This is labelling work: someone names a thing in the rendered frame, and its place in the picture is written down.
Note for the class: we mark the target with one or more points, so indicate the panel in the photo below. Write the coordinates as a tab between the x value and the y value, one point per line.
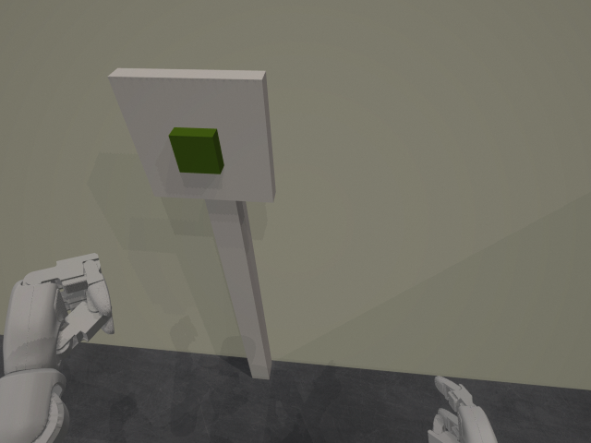
235	102

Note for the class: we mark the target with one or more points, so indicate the right robot hand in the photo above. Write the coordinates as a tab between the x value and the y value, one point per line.
471	425

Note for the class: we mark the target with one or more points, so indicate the left robot forearm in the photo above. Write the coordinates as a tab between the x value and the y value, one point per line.
31	409

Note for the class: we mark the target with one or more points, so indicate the left robot hand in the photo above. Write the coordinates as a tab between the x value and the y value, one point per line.
37	310

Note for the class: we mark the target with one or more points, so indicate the button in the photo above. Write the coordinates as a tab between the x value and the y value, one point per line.
197	150

